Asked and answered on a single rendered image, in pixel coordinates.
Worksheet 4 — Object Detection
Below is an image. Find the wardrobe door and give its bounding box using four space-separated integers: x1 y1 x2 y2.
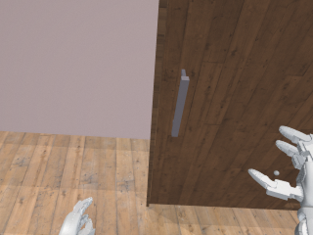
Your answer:
150 0 313 210
289 199 300 204

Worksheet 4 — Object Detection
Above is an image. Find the robot right hand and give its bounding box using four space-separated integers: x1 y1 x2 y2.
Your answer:
248 125 313 207

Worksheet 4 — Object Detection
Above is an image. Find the handle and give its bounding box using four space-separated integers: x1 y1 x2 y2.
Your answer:
171 69 190 137

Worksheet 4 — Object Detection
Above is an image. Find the right robot forearm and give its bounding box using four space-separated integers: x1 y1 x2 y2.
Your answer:
294 206 313 235

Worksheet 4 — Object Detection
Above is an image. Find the robot left hand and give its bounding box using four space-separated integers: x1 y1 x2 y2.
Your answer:
59 197 96 235

